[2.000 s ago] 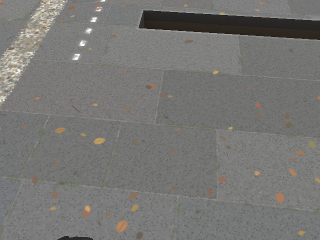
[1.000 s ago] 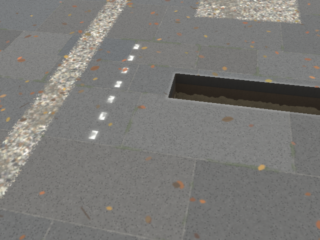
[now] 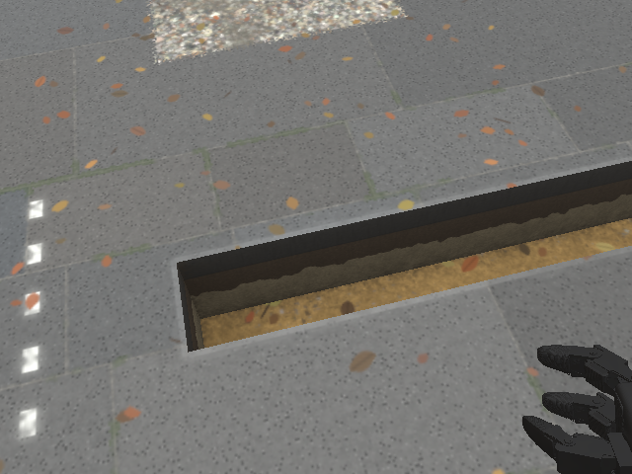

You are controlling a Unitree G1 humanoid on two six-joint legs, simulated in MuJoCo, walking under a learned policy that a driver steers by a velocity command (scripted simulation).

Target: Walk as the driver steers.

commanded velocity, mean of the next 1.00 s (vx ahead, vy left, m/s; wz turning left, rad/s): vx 0.06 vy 0.00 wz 0.20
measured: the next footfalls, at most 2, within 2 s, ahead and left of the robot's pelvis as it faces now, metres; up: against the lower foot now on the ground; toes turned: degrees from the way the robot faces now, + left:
left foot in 0.10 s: +0.29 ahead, +0.13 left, +0.00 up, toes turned -16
right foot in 0.42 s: +0.15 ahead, -0.10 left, +0.00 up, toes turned -8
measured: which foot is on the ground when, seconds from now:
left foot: up 0.00-0.08, down 0.10-0.42, up 0.44-0.76, down 0.78-1.00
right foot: down 0.00-0.08, up 0.10-0.40, down 0.42-0.78, up 0.80-1.00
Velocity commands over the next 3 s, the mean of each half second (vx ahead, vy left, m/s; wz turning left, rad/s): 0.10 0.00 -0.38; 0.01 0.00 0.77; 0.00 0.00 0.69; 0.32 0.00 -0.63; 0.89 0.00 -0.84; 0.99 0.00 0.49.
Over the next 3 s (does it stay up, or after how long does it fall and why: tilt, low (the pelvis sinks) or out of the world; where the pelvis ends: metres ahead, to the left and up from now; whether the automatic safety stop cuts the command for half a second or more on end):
stays up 1.07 -0.16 -0.06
